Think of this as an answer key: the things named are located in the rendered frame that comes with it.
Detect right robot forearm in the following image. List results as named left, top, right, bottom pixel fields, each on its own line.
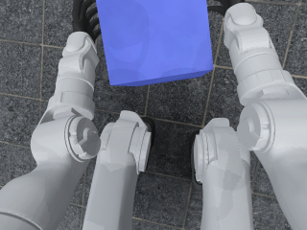
left=224, top=2, right=307, bottom=106

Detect left robot forearm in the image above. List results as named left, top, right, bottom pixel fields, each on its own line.
left=37, top=32, right=99, bottom=126

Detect robot left upper arm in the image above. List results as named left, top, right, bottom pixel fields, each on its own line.
left=0, top=115, right=102, bottom=230

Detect robot right upper arm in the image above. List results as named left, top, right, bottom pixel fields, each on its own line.
left=236, top=99, right=307, bottom=230

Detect right robot hand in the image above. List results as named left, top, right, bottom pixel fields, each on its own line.
left=206, top=0, right=245, bottom=17

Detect robot right foot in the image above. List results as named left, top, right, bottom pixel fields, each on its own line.
left=189, top=130, right=203, bottom=192

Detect carton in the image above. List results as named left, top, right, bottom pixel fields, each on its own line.
left=96, top=0, right=214, bottom=87

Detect right robot thigh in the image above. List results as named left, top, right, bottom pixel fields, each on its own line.
left=194, top=126, right=254, bottom=230

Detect left robot hand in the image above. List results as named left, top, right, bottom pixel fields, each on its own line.
left=71, top=0, right=102, bottom=44

